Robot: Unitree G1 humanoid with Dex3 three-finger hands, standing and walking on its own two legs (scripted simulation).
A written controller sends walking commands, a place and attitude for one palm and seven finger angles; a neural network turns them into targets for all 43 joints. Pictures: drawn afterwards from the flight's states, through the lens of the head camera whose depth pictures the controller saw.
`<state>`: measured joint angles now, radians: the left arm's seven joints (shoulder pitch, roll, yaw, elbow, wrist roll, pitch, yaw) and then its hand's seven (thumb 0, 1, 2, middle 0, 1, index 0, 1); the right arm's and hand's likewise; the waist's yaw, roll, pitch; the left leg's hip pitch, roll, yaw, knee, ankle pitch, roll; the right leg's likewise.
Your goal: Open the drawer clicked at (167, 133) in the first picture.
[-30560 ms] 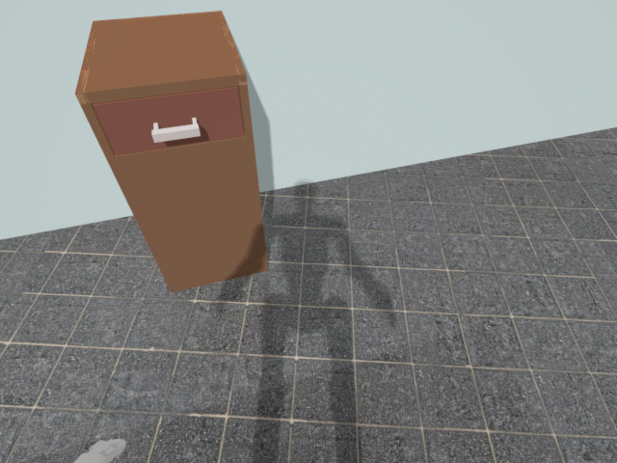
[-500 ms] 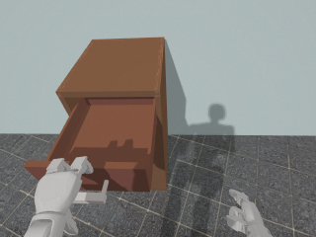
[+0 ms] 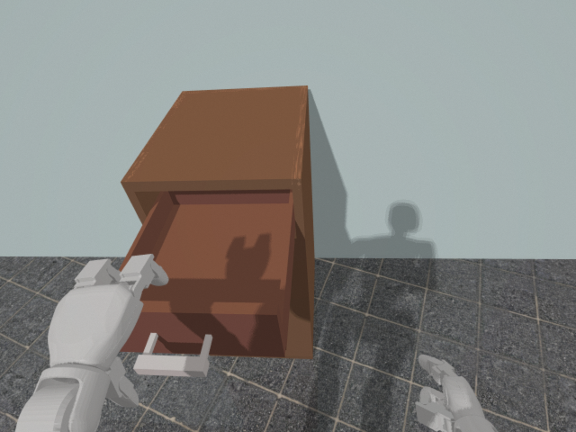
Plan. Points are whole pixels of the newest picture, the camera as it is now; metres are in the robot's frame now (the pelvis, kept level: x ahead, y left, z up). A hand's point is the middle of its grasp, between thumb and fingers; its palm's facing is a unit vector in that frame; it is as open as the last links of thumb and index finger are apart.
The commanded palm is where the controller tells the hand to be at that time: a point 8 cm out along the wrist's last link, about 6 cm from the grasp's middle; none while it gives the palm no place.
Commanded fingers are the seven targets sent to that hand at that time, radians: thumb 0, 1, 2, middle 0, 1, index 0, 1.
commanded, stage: lift the hand off the handle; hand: left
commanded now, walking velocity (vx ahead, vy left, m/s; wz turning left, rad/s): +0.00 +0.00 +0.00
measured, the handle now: (176, 352) +0.24 +0.24 -0.05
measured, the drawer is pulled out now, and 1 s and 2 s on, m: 0.29 0.29 0.29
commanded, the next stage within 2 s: draw the hand back to the body in 0.06 s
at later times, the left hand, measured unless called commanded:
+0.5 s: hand (103, 339) +0.18 +0.26 +0.11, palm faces +0.10 -0.10 -0.99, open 13.8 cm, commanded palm +0.14 +0.25 +0.16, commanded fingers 0.00 -0.50 0.30 -0.30 -1.20 -0.30 -1.20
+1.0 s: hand (109, 318) +0.18 +0.23 +0.15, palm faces +0.35 -0.87 -0.34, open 13.2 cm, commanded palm +0.13 +0.27 +0.17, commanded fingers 0.00 -0.05 0.50 -0.27 -0.91 -0.27 -0.91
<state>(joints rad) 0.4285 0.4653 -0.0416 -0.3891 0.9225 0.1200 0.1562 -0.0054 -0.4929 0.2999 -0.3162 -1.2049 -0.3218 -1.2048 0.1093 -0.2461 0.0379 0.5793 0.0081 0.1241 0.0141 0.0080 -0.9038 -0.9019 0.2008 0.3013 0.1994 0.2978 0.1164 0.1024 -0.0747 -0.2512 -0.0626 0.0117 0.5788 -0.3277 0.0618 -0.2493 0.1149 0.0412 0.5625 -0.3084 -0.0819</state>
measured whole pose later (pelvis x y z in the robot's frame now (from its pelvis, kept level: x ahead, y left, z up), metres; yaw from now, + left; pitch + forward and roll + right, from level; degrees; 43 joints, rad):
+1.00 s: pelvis +0.00 +0.01 +0.01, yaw +3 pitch -4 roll -1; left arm 0.49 0.32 0.17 -0.47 -0.03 -0.08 0.10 -0.01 -0.34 0.37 -0.30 -1.10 -0.30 -1.10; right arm 0.20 -0.19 0.08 0.57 0.00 -0.09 -0.05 0.01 -0.90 -0.90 0.20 0.30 0.20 0.30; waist 0.06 0.03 0.02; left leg -0.12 -0.08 -0.03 0.46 -0.27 0.06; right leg -0.09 0.10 0.01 0.41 -0.24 -0.07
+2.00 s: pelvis +0.00 -0.03 +0.01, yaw +3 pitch -1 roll -1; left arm 0.55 0.34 0.34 -0.47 -0.05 -0.20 0.12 0.01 0.88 0.90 -0.21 -0.31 -0.21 -0.31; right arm 0.18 -0.22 0.00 0.58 0.00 -0.06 -0.04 0.01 -0.90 -0.90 0.20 0.30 0.20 0.30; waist 0.03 0.07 0.01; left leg -0.21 -0.02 -0.07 0.50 -0.27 0.03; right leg -0.14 0.15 -0.02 0.35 -0.20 -0.12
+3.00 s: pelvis -0.18 -0.04 +0.00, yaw +0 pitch +2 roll -3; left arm 0.61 0.44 0.36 -0.66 -0.07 -0.22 0.11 0.01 0.89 0.90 -0.21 -0.31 -0.21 -0.31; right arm 0.15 -0.18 0.03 0.61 0.00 -0.11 0.00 0.01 -0.90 -0.90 0.21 0.30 0.21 0.30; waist -0.04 0.00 0.05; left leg -0.56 0.05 -0.05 0.62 -0.23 -0.02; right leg -0.21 0.06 -0.06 0.48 -0.29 -0.03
